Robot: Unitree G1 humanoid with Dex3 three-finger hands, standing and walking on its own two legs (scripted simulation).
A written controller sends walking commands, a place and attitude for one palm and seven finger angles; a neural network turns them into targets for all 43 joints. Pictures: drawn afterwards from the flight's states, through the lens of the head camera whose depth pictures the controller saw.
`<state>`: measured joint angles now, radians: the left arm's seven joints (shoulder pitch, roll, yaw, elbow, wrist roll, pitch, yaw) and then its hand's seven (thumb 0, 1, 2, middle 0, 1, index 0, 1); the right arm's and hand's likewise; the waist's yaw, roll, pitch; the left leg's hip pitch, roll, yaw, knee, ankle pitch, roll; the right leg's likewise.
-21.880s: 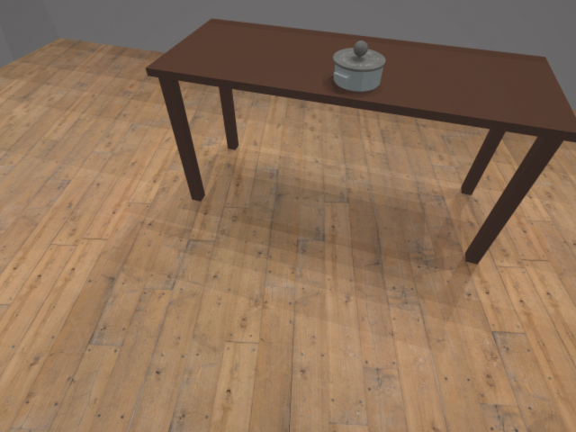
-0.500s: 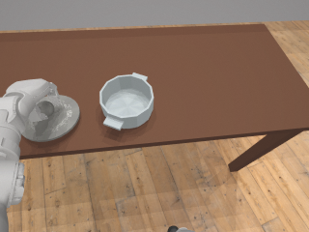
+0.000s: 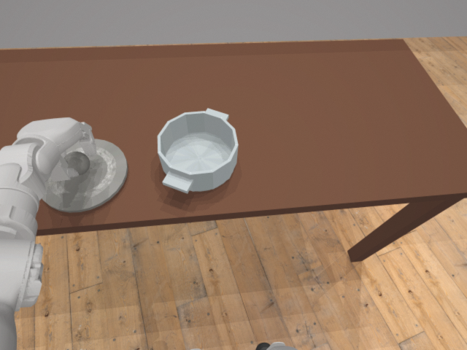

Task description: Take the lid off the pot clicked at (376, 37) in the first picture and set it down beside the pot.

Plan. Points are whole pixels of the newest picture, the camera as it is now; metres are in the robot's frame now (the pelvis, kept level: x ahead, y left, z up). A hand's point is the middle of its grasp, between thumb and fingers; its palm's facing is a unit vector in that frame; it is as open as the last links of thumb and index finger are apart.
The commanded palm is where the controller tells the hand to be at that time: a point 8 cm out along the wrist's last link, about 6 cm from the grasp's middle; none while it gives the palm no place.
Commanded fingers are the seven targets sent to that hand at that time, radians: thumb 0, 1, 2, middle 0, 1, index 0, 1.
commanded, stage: open the fingers wide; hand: left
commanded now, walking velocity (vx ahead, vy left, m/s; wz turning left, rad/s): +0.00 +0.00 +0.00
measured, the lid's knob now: (76, 163) +0.46 +0.30 -0.01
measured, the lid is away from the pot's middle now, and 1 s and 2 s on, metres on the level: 0.24 0.24 0.24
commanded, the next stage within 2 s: raise the empty hand in 0.62 s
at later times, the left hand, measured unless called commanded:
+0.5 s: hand (64, 160) +0.45 +0.30 +0.02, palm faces -0.44 -0.08 -0.89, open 10.7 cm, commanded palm +0.46 +0.29 +0.08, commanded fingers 0.00 -0.02 0.67 -0.36 -0.85 -0.36 -0.85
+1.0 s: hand (58, 148) +0.45 +0.30 +0.05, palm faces -0.40 -0.08 -0.91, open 11.1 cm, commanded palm +0.46 +0.29 +0.11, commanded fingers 0.00 -0.02 0.66 -0.35 -0.85 -0.35 -0.85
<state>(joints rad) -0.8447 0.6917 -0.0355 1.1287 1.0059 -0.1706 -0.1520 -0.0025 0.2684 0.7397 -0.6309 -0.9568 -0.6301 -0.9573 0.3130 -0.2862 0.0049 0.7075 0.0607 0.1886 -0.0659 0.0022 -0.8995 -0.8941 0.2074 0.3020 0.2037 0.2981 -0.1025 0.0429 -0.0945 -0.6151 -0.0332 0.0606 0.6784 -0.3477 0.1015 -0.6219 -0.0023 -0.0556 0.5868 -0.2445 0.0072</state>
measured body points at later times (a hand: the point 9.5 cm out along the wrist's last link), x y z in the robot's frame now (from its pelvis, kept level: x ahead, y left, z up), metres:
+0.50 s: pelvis +0.01 +0.00 +0.00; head +0.10 +0.01 +0.44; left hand +0.46 +0.30 +0.07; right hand +0.01 -0.28 -0.12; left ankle -0.02 +0.05 -0.72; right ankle +0.01 -0.14 -0.72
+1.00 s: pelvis +0.01 +0.00 +0.00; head +0.09 +0.01 +0.45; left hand +0.47 +0.30 +0.10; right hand +0.03 -0.28 -0.12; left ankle -0.02 +0.05 -0.72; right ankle +0.01 -0.14 -0.72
